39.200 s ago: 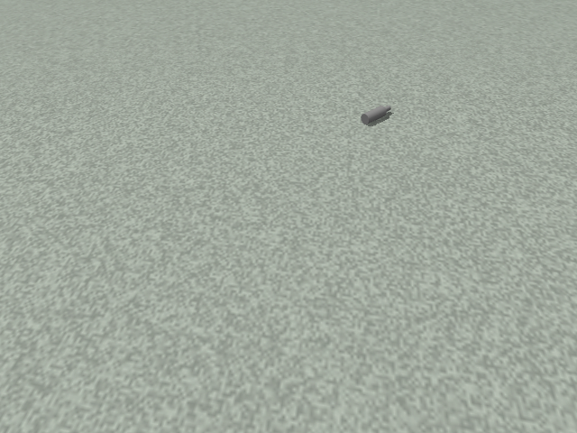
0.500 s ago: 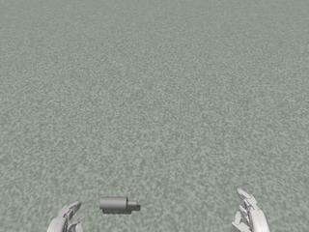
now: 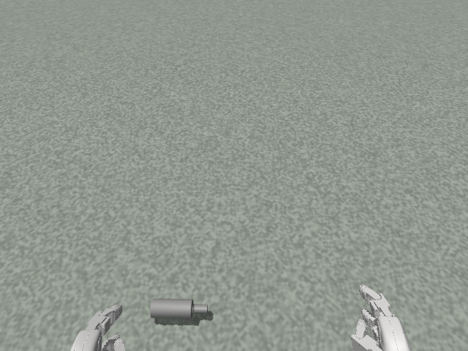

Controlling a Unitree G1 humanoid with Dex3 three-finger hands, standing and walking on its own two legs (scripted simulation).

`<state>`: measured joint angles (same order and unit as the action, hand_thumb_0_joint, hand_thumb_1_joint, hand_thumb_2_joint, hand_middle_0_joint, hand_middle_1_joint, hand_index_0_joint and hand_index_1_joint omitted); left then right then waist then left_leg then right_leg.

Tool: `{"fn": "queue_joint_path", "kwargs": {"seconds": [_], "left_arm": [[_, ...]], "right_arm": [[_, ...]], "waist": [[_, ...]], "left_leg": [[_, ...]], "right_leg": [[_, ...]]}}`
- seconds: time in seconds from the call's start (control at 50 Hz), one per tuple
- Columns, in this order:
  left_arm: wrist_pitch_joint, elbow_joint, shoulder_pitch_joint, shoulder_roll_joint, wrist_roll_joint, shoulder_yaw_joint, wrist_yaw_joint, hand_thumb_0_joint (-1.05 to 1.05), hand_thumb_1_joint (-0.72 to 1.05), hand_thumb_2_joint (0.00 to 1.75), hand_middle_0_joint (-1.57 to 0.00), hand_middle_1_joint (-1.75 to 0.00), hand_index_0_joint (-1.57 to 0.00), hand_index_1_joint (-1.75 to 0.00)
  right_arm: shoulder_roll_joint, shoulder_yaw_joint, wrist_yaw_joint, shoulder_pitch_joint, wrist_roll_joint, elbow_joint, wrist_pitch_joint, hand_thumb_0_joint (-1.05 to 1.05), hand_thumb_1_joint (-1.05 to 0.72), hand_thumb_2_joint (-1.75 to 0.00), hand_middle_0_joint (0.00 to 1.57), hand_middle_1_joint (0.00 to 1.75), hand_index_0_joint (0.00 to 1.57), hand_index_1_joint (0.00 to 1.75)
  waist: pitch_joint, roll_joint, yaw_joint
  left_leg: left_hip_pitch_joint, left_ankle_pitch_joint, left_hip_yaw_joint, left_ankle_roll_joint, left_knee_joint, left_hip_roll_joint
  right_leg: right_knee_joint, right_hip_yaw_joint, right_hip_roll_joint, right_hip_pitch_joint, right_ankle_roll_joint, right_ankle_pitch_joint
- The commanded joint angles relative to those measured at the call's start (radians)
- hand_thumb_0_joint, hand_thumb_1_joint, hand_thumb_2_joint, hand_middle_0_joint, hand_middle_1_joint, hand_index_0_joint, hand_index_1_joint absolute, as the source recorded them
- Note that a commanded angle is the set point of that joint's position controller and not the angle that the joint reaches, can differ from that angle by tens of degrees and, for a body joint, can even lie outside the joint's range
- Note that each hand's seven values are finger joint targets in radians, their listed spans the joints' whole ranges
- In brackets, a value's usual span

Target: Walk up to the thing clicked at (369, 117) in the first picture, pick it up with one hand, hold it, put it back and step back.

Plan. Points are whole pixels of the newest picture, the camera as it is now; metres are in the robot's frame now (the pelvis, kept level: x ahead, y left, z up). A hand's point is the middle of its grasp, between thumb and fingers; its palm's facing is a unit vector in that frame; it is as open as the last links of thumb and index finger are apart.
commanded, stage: home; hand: left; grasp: from above
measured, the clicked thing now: (179, 308) +0.43 +0.19 -0.68
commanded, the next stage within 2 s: stand in 0.16 s
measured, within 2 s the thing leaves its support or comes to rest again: neither
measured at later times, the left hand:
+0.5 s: hand out of the picture +0.12 +0.22 -0.09, palm faces +0.02 -0.94 -0.33, open 7.4 cm
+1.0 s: hand out of the picture +0.02 +0.24 -0.10, palm faces +0.04 -0.95 -0.32, open 7.4 cm
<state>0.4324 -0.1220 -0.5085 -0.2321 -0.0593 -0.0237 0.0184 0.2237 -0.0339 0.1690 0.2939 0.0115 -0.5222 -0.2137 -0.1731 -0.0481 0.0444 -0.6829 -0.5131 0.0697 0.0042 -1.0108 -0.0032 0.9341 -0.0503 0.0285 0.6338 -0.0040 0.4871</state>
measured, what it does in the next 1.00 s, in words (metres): rises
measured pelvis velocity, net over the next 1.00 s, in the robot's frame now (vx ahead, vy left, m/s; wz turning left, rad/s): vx -0.02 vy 0.01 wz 0.00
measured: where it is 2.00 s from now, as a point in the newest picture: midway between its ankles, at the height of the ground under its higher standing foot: outside the picture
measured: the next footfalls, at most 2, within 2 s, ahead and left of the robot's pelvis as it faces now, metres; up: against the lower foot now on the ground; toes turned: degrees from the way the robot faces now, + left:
none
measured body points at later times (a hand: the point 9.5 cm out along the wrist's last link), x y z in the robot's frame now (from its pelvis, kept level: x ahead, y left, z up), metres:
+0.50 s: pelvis -0.01 +0.00 +0.03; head +0.01 +0.00 +0.48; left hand +0.12 +0.27 -0.07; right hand +0.11 -0.27 -0.08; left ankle -0.01 +0.11 -0.68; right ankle -0.01 -0.12 -0.68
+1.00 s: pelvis -0.02 +0.01 +0.06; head -0.03 +0.01 +0.51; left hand +0.02 +0.29 -0.08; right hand +0.05 -0.26 -0.08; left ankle -0.01 +0.11 -0.68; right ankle -0.01 -0.12 -0.68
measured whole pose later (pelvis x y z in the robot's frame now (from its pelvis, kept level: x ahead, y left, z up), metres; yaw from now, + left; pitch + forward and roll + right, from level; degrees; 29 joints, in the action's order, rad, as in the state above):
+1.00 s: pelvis -0.02 +0.01 +0.06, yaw +0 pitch -4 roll +0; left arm 0.00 1.10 -0.19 -0.27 0.03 -0.04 0.03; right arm 0.27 0.03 0.02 0.17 -0.03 -1.08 0.00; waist 0.06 -0.01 -0.02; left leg -0.12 -0.20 0.03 0.03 -0.39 0.04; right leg 0.39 -0.01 -0.03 0.11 0.02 0.21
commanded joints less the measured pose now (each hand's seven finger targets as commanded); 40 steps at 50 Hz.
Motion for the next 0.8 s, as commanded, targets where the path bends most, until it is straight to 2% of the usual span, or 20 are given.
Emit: {"fn": "queue_joint_path", "kwargs": {"seconds": [0.0, 0.06, 0.14, 0.16, 0.22, 0.24, 0.26, 0.28, 0.3, 0.32, 0.34, 0.38, 0.4, 0.42, 0.46, 0.48, 0.58, 0.62, 0.68, 0.78], "left_arm": [[-0.045, -0.203, 0.025, -0.107, 0.002, -0.06, 0.006, 0.0, 0.9, 0.9, -0.2, -0.3, -0.2, -0.3], [-0.048, -0.204, 0.016, -0.109, 0.003, -0.069, 0.009, 0.0, 0.9, 0.9, -0.2, -0.3, -0.2, -0.3], [-0.049, -0.206, 0.026, -0.104, 0.005, -0.057, 0.007, 0.0, 0.9, 0.9, -0.2, -0.3, -0.2, -0.3], [-0.048, -0.177, 0.026, -0.1, 0.006, -0.058, 0.009, 0.0, 0.9, 0.9, -0.2, -0.3, -0.2, -0.3], [-0.046, -0.186, 0.027, -0.108, 0.005, -0.068, 0.008, 0.0, 0.9, 0.9, -0.2, -0.3, -0.2, -0.3], [-0.243, 0.165, 0.319, -0.175, 0.125, -0.063, 0.045, 0.0, 0.9, 0.9, -0.2, -0.3, -0.2, -0.3], [-0.31, 0.338, 0.225, -0.185, 0.129, -0.083, 0.043, 0.0, 0.9, 0.9, -0.2, -0.3, -0.2, -0.3], [-0.344, 0.379, 0.23, -0.199, 0.137, -0.079, 0.039, 0.0, 0.9, 0.9, -0.2, -0.3, -0.2, -0.3], [-0.362, 0.406, 0.253, -0.189, 0.131, -0.069, 0.031, 0.0, 0.9, 0.9, -0.2, -0.3, -0.2, -0.3], [-0.379, 0.45, 0.251, -0.193, 0.123, -0.064, 0.027, 0.0, 0.9, 0.9, -0.2, -0.3, -0.2, -0.3], [-0.389, 0.489, 0.271, -0.196, 0.12, -0.066, 0.024, 0.0, 0.9, 0.9, -0.2, -0.3, -0.2, -0.3], [-0.395, 0.572, 0.284, -0.192, 0.107, -0.072, 0.026, 0.0, 0.9, 0.9, -0.2, -0.3, -0.2, -0.3], [-0.4, 0.614, 0.302, -0.188, 0.104, -0.072, 0.027, 0.0, 0.9, 0.9, -0.2, -0.3, -0.2, -0.3], [-0.406, 0.654, 0.318, -0.19, 0.104, -0.07, 0.029, 0.0, 0.9, 0.9, -0.2, -0.3, -0.2, -0.3], [-0.426, 0.719, 0.337, -0.194, 0.108, -0.069, 0.027, 0.0, 0.9, 0.9, -0.2, -0.3, -0.2, -0.3], [-0.432, 0.747, 0.339, -0.198, 0.107, -0.071, 0.027, 0.0, 0.9, 0.9, -0.2, -0.3, -0.2, -0.3], [-0.443, 0.879, 0.366, -0.192, 0.099, -0.062, 0.027, 0.0, 0.9, 0.9, -0.2, -0.3, -0.2, -0.3], [-0.447, 0.934, 0.342, -0.196, 0.096, -0.061, 0.027, 0.0, 0.9, 0.9, -0.2, -0.3, -0.2, -0.3], [-0.45, 0.991, 0.349, -0.203, 0.089, -0.059, 0.028, 0.0, 0.9, 0.9, -0.2, -0.3, -0.2, -0.3], [-0.445, 1.082, 0.35, -0.212, 0.087, -0.055, 0.027, 0.0, 0.9, 0.9, -0.2, -0.3, -0.2, -0.3]], "right_arm": [[0.131, 0.057, 0.011, -0.062, 0.002, 0.157, -0.058, 0.0, -0.9, -0.9, 0.2, 0.3, 0.2, 0.3], [0.132, 0.063, 0.014, -0.058, 0.002, 0.158, -0.059, 0.0, -0.9, -0.9, 0.2, 0.3, 0.2, 0.3], [0.128, 0.058, 0.01, -0.058, 0.001, 0.161, -0.056, 0.0, -0.9, -0.9, 0.2, 0.3, 0.2, 0.3], [0.129, 0.059, 0.011, -0.061, 0.0, 0.156, -0.055, 0.0, -0.9, -0.9, 0.2, 0.3, 0.2, 0.3], [0.128, 0.057, 0.011, -0.061, 0.002, 0.158, -0.054, 0.0, -0.9, -0.9, 0.2, 0.3, 0.2, 0.3], [0.217, 0.091, -0.048, -0.146, -0.125, -0.093, 0.045, 0.0, -0.9, -0.9, 0.2, 0.3, 0.2, 0.3], [0.229, 0.11, -0.069, -0.143, -0.119, -0.102, 0.082, 0.0, -0.9, -0.9, 0.2, 0.3, 0.2, 0.3], [0.225, 0.105, -0.084, -0.127, -0.122, -0.105, 0.098, 0.0, -0.9, -0.9, 0.2, 0.3, 0.2, 0.3], [0.225, 0.1, -0.095, -0.104, -0.124, -0.106, 0.109, 0.0, -0.9, -0.9, 0.2, 0.3, 0.2, 0.3], [0.217, 0.099, -0.108, -0.122, -0.109, -0.123, 0.113, 0.0, -0.9, -0.9, 0.2, 0.3, 0.2, 0.3], [0.198, 0.1, -0.123, -0.111, -0.081, -0.147, 0.115, 0.0, -0.9, -0.9, 0.2, 0.3, 0.2, 0.3], [0.201, 0.107, -0.134, -0.153, -0.066, -0.17, 0.123, 0.0, -0.9, -0.9, 0.2, 0.3, 0.2, 0.3], [0.19, 0.108, -0.138, -0.159, -0.061, -0.186, 0.127, 0.0, -0.9, -0.9, 0.2, 0.3, 0.2, 0.3], [0.192, 0.111, -0.141, -0.163, -0.06, -0.206, 0.136, 0.0, -0.9, -0.9, 0.2, 0.3, 0.2, 0.3], [0.19, 0.111, -0.144, -0.165, -0.062, -0.238, 0.149, 0.0, -0.9, -0.9, 0.2, 0.3, 0.2, 0.3], [0.194, 0.115, -0.144, -0.157, -0.063, -0.253, 0.152, 0.0, -0.9, -0.9, 0.2, 0.3, 0.2, 0.3], [0.205, 0.114, -0.14, -0.157, -0.064, -0.327, 0.169, 0.0, -0.9, -0.9, 0.2, 0.3, 0.2, 0.3], [0.214, 0.117, -0.139, -0.156, -0.061, -0.357, 0.172, 0.0, -0.9, -0.9, 0.2, 0.3, 0.2, 0.3], [0.222, 0.113, -0.134, -0.144, -0.053, -0.4, 0.172, 0.0, -0.9, -0.9, 0.2, 0.3, 0.2, 0.3], [0.235, 0.111, -0.13, -0.157, -0.047, -0.45, 0.182, 0.0, -0.9, -0.9, 0.2, 0.3, 0.2, 0.3]], "waist": [[-0.066, -0.02, -0.003], [-0.101, -0.002, -0.001], [-0.095, -0.017, -0.002], [-0.064, 0.005, 0.005], [-0.06, -0.001, -0.003], [0.186, 0.046, -0.083], [0.062, 0.083, -0.076], [0.034, 0.098, -0.061], [0.044, 0.064, -0.044], [0.024, 0.026, -0.062], [0.014, 0.017, -0.064], [0.024, 0.051, -0.08], [0.03, 0.05, -0.079], [0.047, 0.061, -0.078], [0.051, 0.089, -0.068], [0.043, 0.082, -0.064], [0.163, 0.053, -0.057], [0.164, 0.047, -0.064], [0.156, 0.02, -0.059], [0.207, 0.009, -0.064]], "left_leg": [[0.1, 0.289, -0.006, 0.009, 0.168, 0.005], [0.113, 0.325, -0.01, 0.011, 0.15, 0.005], [0.109, 0.336, -0.007, 0.009, 0.151, 0.005], [0.095, 0.296, -0.007, 0.012, 0.155, 0.004], [0.085, 0.259, -0.004, 0.012, 0.167, 0.004], [0.115, 0.428, 0.035, 0.059, 0.273, -0.043], [0.198, 0.493, 0.014, 0.064, 0.256, -0.024], [0.238, 0.52, 0.011, 0.064, 0.255, -0.025], [0.238, 0.479, 0.032, 0.063, 0.284, -0.028], [0.283, 0.478, 0.042, 0.067, 0.305, -0.028], [0.31, 0.468, 0.036, 0.065, 0.333, -0.028], [0.352, 0.452, 0.034, 0.059, 0.353, -0.03], [0.354, 0.44, 0.038, 0.057, 0.366, -0.028], [0.341, 0.36, 0.046, 0.055, 0.387, -0.026], [0.374, 0.348, 0.03, 0.055, 0.395, -0.017], [0.408, 0.371, 0.034, 0.057, 0.407, -0.022], [0.425, 0.334, 0.069, 0.049, 0.533, -0.044], [0.444, 0.332, 0.074, 0.047, 0.56, -0.048], [0.496, 0.435, 0.086, 0.042, 0.613, -0.067], [0.488, 0.341, 0.099, 0.036, 0.702, -0.077]], "right_leg": [[-0.129, -0.004, 0.002, -0.049, -0.008, -0.247], [-0.124, -0.001, 0.002, -0.06, -0.007, -0.281], [-0.122, -0.003, 0.001, -0.057, -0.008, -0.289], [-0.13, -0.006, 0.003, -0.048, -0.004, -0.261], [-0.133, -0.003, 0.001, -0.04, -0.008, -0.222], [-0.185, 0.1, -0.078, -0.196, -0.038, -0.254], [-0.201, 0.134, -0.086, -0.25, -0.074, -0.29], [-0.203, 0.153, -0.097, -0.261, -0.085, -0.343], [-0.214, 0.16, -0.087, -0.255, -0.076, -0.352], [-0.213, 0.151, -0.095, -0.302, -0.068, -0.38], [-0.213, 0.145, -0.102, -0.32, -0.054, -0.389], [-0.255, 0.139, -0.103, -0.313, -0.045, -0.361], [-0.273, 0.142, -0.106, -0.327, -0.044, -0.35], [-0.309, 0.148, -0.113, -0.339, -0.04, -0.304], [-0.363, 0.167, -0.132, -0.364, -0.04, -0.316], [-0.366, 0.162, -0.131, -0.37, -0.037, -0.341], [-0.451, 0.145, -0.119, -0.369, -0.029, -0.277], [-0.491, 0.144, -0.123, -0.41, -0.028, -0.289], [-0.502, 0.131, -0.121, -0.465, -0.02, -0.37], [-0.552, 0.118, -0.118, -0.506, -0.011, -0.325]]}}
